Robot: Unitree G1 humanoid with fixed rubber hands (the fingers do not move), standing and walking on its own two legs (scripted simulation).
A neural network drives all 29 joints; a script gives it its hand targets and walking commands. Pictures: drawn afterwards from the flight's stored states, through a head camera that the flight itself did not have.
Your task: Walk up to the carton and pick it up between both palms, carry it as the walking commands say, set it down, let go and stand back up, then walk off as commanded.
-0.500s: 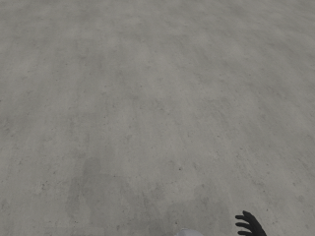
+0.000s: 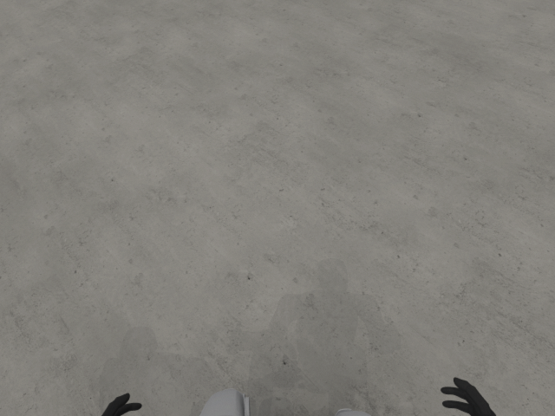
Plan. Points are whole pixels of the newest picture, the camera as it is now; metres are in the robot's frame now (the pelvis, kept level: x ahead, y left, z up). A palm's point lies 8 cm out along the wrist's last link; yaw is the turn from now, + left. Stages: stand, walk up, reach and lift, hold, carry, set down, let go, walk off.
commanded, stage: walk off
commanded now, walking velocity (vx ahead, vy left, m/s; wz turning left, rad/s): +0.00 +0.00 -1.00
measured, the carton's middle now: out of the picture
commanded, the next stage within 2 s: stand in 1.68 s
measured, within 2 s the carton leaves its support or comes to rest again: neither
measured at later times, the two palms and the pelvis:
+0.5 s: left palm (121, 370) +0.21 +0.29 -0.12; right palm out of the picture +0.05 -0.23 -0.08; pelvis +0.02 +0.06 +0.01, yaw -28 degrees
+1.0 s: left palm (231, 309) +0.30 +0.12 -0.12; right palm out of the picture -0.12 -0.23 -0.12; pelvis +0.03 +0.04 +0.00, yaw -56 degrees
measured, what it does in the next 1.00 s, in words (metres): steps on the spot, turning right: left foot, then right foot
